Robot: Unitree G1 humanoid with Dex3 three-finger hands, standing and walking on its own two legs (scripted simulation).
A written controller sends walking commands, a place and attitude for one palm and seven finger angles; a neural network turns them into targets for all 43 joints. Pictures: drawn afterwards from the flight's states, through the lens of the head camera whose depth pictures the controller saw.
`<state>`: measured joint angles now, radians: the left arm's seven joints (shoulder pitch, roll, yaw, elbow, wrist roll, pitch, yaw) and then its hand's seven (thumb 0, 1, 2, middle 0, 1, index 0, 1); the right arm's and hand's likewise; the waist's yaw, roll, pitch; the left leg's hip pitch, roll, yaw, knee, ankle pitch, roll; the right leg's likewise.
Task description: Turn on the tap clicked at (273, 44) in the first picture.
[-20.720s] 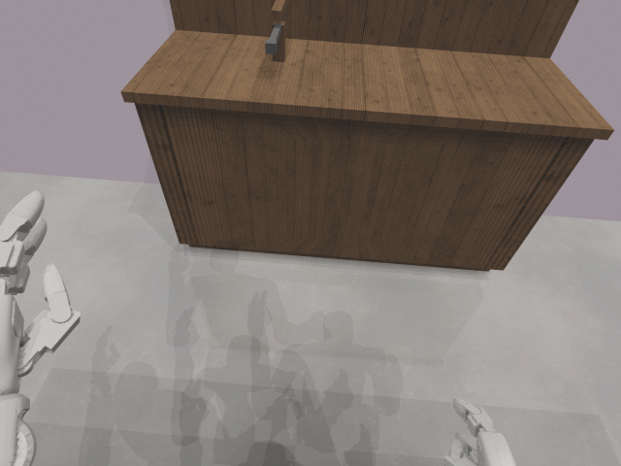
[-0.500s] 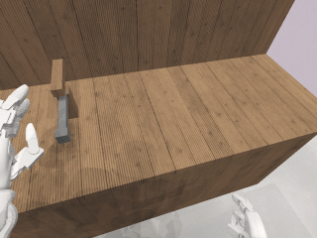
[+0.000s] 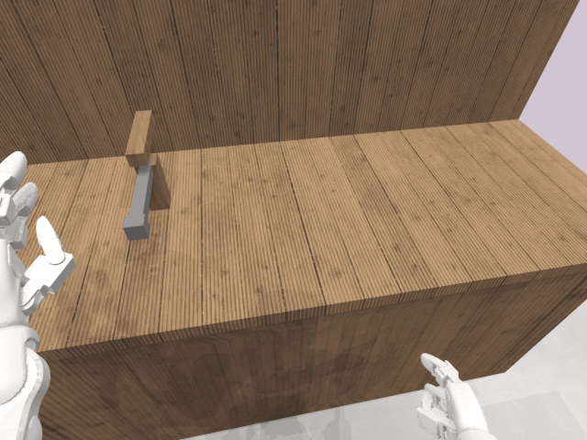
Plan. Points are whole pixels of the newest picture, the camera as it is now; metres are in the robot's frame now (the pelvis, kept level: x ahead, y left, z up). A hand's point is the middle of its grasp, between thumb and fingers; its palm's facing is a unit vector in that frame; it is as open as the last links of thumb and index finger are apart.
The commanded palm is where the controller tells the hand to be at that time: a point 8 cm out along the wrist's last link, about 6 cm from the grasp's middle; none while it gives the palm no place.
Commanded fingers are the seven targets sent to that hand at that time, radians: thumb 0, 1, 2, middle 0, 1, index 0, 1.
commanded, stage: turn the palm inward beside the body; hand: left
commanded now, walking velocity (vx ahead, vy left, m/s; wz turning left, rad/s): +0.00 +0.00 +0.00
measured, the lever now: (136, 227) +0.36 +0.29 +0.09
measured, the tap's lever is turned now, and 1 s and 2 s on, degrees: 0 0 0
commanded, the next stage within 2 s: reach beside the lever's end, fingers flat in 1.68 s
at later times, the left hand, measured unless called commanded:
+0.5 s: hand (127, 287) +0.22 +0.22 +0.15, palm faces +0.44 -0.87 -0.23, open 7.4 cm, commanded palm +0.17 +0.26 +0.17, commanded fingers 0.00 0.90 0.90 -0.20 -0.30 -0.20 -0.30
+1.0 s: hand (120, 308) +0.20 +0.22 +0.15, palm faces +0.48 -0.86 -0.16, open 7.4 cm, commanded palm +0.14 +0.26 +0.16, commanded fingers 0.00 0.90 0.90 -0.20 -0.30 -0.20 -0.30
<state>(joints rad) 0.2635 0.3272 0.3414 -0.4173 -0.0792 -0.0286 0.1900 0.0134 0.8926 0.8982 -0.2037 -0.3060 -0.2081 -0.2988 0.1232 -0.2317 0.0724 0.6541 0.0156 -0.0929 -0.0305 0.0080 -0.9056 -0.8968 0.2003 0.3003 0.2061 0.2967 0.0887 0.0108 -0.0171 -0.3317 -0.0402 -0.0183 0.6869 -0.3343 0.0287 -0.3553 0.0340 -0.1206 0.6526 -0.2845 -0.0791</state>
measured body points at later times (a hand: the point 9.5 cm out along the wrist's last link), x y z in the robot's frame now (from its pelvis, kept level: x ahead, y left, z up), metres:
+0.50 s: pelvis +0.03 -0.03 +0.00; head +0.02 -0.05 +0.45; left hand +0.19 +0.27 +0.16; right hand +0.23 -0.27 -0.08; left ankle +0.02 +0.10 -0.72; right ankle +0.05 -0.06 -0.72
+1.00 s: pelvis +0.01 -0.01 +0.00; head +0.00 -0.04 +0.45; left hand +0.16 +0.26 +0.16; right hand +0.23 -0.22 -0.07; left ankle +0.02 +0.10 -0.72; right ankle +0.05 -0.06 -0.72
